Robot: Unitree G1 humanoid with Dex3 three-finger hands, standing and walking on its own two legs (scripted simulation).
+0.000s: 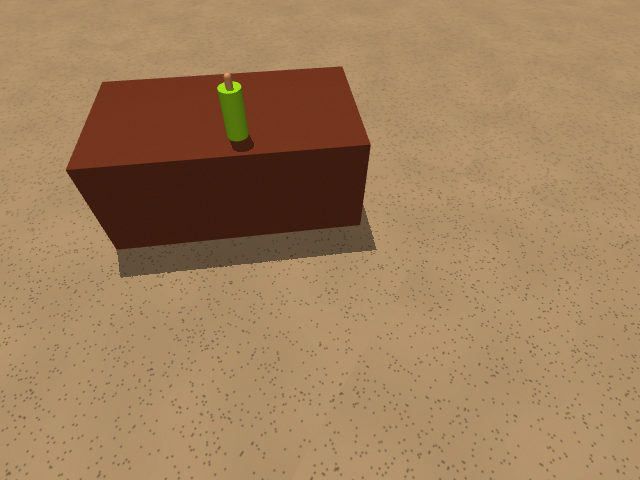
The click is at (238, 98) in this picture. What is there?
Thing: necked bottle
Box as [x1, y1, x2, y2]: [217, 73, 248, 140]
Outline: 225,73 223,76 224,81 218,85 217,89 226,132 229,139 241,140 248,135 241,87 239,83 231,80 230,75 228,73
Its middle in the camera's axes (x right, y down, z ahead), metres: -0.28 -0.44 +1.30
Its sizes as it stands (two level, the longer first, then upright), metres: 0.077 0.077 0.227
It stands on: a support 0.42 m high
